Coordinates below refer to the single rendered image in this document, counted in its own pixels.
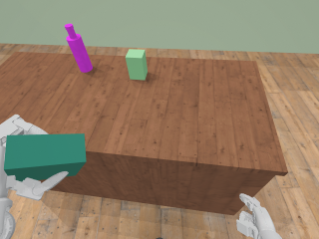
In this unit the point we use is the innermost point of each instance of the robot left hand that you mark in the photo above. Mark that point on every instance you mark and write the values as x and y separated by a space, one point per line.
28 188

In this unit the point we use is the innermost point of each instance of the robot right hand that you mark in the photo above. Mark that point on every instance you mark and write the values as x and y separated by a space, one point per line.
251 225

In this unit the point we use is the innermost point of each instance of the table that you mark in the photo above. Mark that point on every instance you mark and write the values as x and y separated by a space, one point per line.
195 134

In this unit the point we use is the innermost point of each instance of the robot left forearm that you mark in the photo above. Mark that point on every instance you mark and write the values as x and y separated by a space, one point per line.
7 221

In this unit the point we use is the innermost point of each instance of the robot right forearm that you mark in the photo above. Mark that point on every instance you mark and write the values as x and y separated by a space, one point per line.
268 234

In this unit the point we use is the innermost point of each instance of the sponge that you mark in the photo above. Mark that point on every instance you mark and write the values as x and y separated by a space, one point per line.
40 156

